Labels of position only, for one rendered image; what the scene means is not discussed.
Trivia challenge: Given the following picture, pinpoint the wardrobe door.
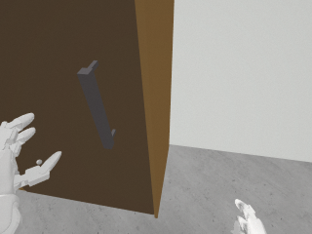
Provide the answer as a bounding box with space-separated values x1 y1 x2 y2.
0 0 154 215

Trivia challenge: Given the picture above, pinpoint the right robot hand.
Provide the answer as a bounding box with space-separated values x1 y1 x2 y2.
230 199 267 234

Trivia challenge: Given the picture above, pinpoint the left robot hand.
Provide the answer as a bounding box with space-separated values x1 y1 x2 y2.
0 113 61 195

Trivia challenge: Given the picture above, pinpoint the handle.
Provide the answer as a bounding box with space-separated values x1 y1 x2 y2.
77 60 116 149

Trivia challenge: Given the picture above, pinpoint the robot left forearm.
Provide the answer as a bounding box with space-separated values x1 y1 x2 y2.
0 194 22 234

